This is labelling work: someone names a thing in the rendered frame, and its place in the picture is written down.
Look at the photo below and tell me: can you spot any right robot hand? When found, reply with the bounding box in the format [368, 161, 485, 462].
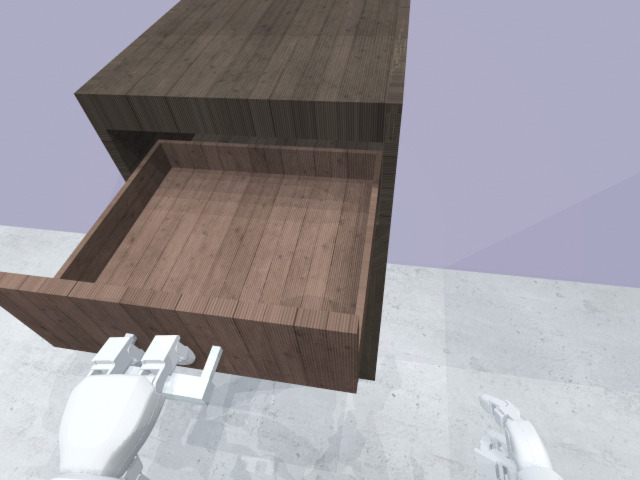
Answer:
[474, 394, 553, 480]

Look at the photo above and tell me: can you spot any handle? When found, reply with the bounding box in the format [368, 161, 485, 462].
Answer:
[124, 333, 223, 406]

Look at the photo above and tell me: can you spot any cabinet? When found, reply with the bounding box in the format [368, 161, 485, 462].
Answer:
[74, 0, 411, 381]

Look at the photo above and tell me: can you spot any left robot hand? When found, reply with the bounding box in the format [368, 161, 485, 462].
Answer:
[59, 335, 196, 480]

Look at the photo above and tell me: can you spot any drawer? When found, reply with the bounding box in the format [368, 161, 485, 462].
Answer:
[0, 139, 383, 394]

